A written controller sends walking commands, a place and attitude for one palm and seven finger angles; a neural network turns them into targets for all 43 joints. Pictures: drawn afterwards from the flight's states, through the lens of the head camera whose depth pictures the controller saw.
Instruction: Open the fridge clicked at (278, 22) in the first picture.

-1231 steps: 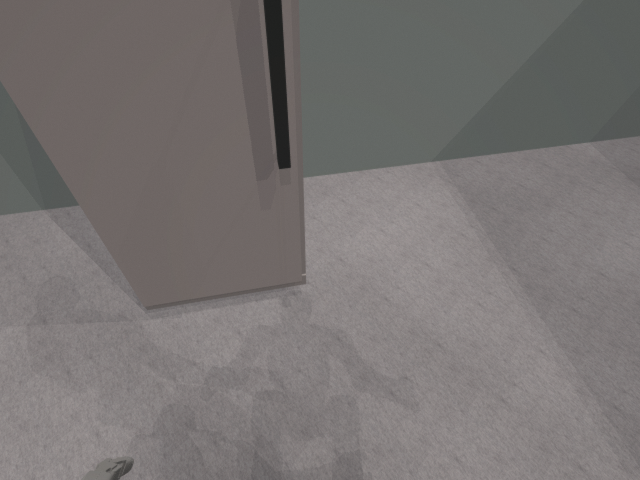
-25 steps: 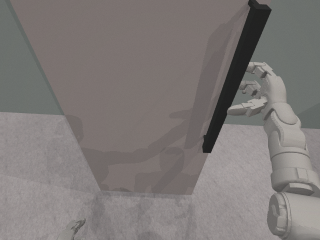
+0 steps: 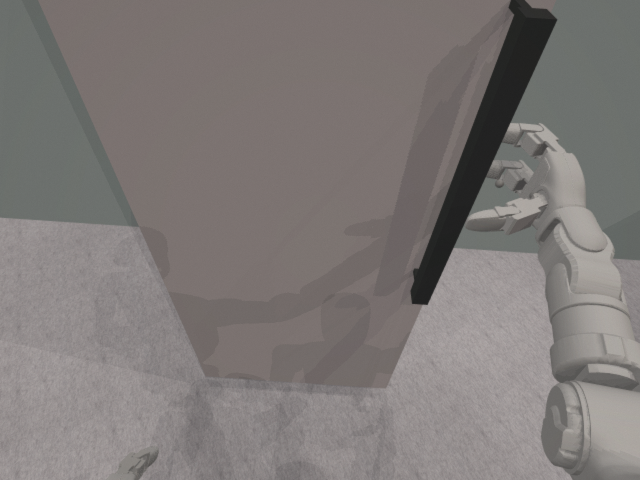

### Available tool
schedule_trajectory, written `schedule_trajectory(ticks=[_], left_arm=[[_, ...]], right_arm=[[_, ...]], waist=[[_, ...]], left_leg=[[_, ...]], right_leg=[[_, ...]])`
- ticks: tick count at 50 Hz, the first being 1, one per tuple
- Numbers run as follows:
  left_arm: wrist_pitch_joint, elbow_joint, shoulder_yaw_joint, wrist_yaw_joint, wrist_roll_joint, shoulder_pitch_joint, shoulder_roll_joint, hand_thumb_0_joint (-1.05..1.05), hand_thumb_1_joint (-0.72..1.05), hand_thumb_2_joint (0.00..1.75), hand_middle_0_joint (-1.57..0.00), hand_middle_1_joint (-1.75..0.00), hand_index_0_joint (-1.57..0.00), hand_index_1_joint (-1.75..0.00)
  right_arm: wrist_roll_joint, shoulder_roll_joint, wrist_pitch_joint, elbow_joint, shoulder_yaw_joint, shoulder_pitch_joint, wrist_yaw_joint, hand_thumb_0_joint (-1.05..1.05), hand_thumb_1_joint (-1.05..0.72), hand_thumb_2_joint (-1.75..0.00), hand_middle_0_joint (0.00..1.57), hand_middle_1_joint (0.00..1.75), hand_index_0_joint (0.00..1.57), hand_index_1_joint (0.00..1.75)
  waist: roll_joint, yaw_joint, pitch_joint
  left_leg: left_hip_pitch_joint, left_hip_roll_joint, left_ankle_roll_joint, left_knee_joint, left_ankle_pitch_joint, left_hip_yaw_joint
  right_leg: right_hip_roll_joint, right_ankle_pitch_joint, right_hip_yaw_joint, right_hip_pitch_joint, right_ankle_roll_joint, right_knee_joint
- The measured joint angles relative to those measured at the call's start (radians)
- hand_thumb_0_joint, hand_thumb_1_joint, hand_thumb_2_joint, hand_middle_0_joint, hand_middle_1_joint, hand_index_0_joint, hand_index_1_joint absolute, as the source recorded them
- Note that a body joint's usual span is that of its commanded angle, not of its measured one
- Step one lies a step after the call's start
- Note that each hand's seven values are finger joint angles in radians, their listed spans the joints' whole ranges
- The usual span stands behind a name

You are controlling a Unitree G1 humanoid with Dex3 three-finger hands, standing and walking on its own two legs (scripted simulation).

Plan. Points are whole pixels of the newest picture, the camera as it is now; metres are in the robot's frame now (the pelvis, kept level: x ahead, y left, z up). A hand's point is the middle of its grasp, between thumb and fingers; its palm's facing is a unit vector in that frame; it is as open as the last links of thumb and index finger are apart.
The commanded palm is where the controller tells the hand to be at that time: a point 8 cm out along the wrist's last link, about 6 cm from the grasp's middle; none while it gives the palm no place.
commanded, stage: slide the fingers in behind the handle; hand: right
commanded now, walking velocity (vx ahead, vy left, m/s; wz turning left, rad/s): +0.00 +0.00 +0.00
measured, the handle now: (455, 191) +0.48 -0.13 +0.13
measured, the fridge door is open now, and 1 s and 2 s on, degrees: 0 0 0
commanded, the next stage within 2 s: grip the handle and tug to test in 1.48 s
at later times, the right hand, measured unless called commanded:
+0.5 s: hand (489, 187) +0.43 -0.15 +0.18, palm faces -0.04 +1.00 +0.01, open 14.0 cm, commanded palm +0.40 -0.20 +0.18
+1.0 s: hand (475, 186) +0.43 -0.14 +0.18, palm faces -0.04 +1.00 +0.01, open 14.0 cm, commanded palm +0.41 -0.18 +0.18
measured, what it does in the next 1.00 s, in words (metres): stands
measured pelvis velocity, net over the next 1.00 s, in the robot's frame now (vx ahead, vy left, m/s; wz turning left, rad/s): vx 0.01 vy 0.00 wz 0.00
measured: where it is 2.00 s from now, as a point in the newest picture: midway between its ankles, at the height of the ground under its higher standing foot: outside the picture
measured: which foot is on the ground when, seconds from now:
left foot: down 0.00-1.00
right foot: down 0.00-1.00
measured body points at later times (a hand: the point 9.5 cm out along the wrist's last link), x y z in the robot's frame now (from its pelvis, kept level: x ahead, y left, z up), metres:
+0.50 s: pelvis +0.01 +0.00 +0.00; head +0.01 +0.00 +0.45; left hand +0.15 +0.24 -0.10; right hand +0.42 -0.20 +0.19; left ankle -0.01 +0.11 -0.74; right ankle +0.00 -0.11 -0.74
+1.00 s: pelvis +0.01 +0.00 +0.00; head +0.01 +0.00 +0.45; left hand +0.13 +0.25 -0.11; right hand +0.43 -0.19 +0.18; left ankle -0.01 +0.11 -0.74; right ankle +0.00 -0.11 -0.74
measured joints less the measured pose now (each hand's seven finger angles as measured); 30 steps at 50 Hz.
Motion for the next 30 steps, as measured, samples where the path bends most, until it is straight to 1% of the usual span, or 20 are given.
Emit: schedule_trajectory(ticks=[4,7,19,26,30], left_arm=[[0.003,-0.006,-0.004,0.001,-0.001,-0.013,-0.006,0.01,0.91,0.90,-0.21,-0.30,-0.20,-0.30],[0.001,-0.010,-0.005,0.002,-0.001,-0.024,-0.009,0.01,0.91,0.90,-0.21,-0.30,-0.20,-0.30],[0.008,-0.020,-0.011,-0.001,0.004,-0.061,-0.020,0.01,0.90,0.90,-0.21,-0.30,-0.20,-0.30],[0.021,-0.022,-0.015,-0.004,0.007,-0.068,-0.026,0.01,0.90,0.90,-0.21,-0.30,-0.20,-0.30],[0.023,-0.022,-0.013,-0.002,0.007,-0.065,-0.028,0.01,0.90,0.90,-0.21,-0.30,-0.20,-0.30]], right_arm=[[0.004,0.010,0.019,-0.034,0.004,0.022,-0.005,-0.02,0.50,-0.30,0.31,1.21,0.30,1.20],[0.001,0.019,0.031,-0.064,0.019,0.033,-0.014,-0.02,0.50,-0.30,0.31,1.21,0.30,1.20],[0.002,0.059,0.073,-0.120,0.055,0.039,-0.037,-0.02,0.50,-0.30,0.30,1.20,0.30,1.20],[0.000,0.076,0.087,-0.145,0.058,0.056,-0.052,-0.02,0.50,-0.30,0.30,1.20,0.30,1.20],[-0.005,0.082,0.094,-0.158,0.072,0.059,-0.066,-0.02,0.50,-0.30,0.30,1.20,0.30,1.20]], waist=[[0.002,-0.006,0.001],[0.002,-0.011,0.004],[0.004,-0.027,0.000],[0.005,-0.027,-0.002],[0.005,-0.028,0.004]], left_leg=[[0.007,0.000,-0.001,-0.003,0.000,0.000],[0.013,0.001,-0.001,-0.005,-0.001,0.003],[0.030,0.008,-0.005,-0.010,-0.006,0.009],[0.040,0.010,-0.007,-0.014,-0.007,0.005],[0.044,0.010,-0.007,-0.016,-0.007,0.006]], right_leg=[[0.001,0.000,0.000,0.007,0.000,-0.003],[0.002,-0.001,0.003,0.010,0.000,-0.003],[0.010,-0.003,0.010,0.024,-0.003,-0.008],[0.011,-0.004,0.006,0.037,-0.005,-0.015],[0.012,-0.004,0.007,0.040,-0.005,-0.016]])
